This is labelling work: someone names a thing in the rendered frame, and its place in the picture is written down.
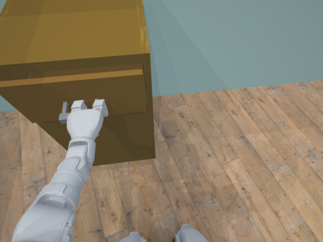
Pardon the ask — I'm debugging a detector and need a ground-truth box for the left robot hand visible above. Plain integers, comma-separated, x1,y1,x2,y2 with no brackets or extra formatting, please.
67,99,108,141

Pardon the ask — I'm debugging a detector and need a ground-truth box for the cabinet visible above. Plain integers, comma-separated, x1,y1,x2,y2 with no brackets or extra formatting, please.
0,0,155,166

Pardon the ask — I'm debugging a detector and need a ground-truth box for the robot right shin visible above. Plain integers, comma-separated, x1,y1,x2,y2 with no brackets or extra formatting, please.
179,224,191,232

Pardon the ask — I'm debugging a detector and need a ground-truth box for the handle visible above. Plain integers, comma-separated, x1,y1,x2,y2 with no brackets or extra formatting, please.
59,99,99,124

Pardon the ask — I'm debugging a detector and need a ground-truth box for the left robot forearm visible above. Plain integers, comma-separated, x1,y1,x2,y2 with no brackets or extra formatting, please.
12,137,96,242

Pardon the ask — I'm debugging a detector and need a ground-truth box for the robot left shin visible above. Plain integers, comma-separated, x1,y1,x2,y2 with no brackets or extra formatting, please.
129,232,140,236

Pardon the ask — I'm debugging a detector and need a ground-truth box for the drawer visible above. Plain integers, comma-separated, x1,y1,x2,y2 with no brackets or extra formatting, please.
0,64,146,123

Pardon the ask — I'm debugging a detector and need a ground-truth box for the robot shin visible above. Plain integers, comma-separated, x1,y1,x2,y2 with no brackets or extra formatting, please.
179,224,191,232
129,232,140,236

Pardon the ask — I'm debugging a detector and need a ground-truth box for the left robot upper arm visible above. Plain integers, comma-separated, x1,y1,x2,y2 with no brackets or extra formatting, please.
14,203,76,242

